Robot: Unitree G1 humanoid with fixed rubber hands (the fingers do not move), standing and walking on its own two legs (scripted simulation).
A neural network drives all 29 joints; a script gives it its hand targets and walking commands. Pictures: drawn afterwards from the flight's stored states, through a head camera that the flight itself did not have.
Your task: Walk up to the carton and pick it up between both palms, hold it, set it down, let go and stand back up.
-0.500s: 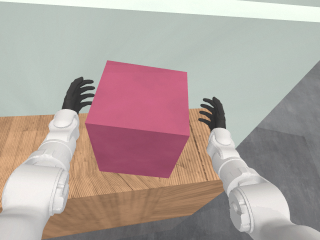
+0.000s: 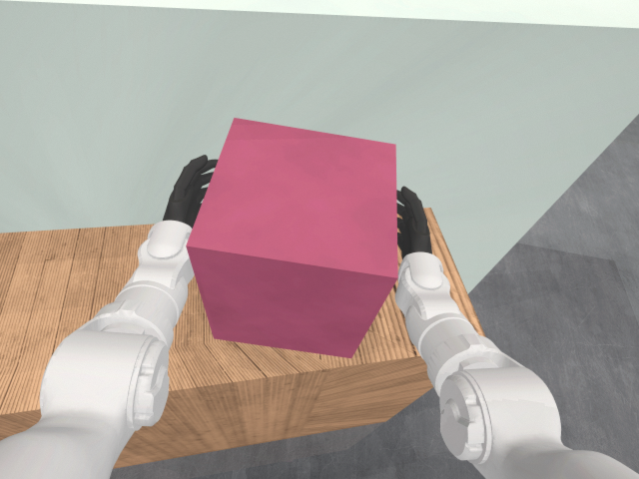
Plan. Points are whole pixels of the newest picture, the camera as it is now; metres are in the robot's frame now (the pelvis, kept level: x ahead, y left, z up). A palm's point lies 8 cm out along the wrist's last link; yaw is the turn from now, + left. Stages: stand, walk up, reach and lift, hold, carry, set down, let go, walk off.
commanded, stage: reach and lift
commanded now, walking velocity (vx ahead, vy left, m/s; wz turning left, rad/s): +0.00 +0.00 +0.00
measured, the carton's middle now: (298, 248) +0.42 -0.01 +0.01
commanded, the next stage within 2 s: none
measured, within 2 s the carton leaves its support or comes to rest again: leaves its support in 1.22 s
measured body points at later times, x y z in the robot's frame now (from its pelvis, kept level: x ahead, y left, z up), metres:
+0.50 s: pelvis -0.01 +0.00 +0.00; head +0.05 +0.03 +0.45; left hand +0.43 +0.12 +0.06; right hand +0.37 -0.18 +0.04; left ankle +0.02 +0.11 -0.73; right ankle -0.02 -0.14 -0.73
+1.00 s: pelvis -0.01 +0.00 +0.00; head +0.05 +0.03 +0.45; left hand +0.44 +0.13 +0.05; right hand +0.37 -0.17 +0.04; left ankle +0.02 +0.11 -0.73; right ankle -0.02 -0.14 -0.73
